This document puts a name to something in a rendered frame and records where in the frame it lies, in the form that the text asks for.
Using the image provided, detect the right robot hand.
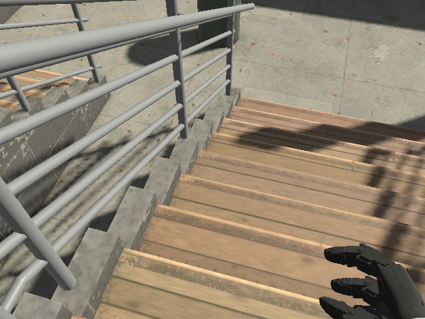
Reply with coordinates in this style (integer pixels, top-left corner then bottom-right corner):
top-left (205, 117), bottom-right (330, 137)
top-left (319, 243), bottom-right (425, 319)

